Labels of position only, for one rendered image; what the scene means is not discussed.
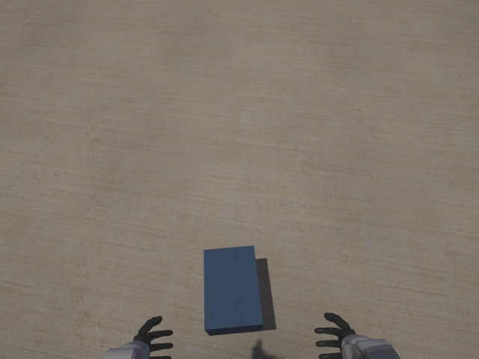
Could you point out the robot right hand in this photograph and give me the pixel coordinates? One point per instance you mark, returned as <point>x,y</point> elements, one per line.
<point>346,331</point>

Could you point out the robot left forearm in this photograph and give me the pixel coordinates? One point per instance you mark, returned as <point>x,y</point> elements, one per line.
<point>133,350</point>

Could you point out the robot right forearm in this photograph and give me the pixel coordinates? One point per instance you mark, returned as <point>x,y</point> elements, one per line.
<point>357,346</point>

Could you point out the carton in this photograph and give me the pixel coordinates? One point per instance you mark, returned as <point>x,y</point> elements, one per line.
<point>231,291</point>

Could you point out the robot left hand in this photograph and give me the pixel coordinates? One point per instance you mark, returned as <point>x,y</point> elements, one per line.
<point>146,337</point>

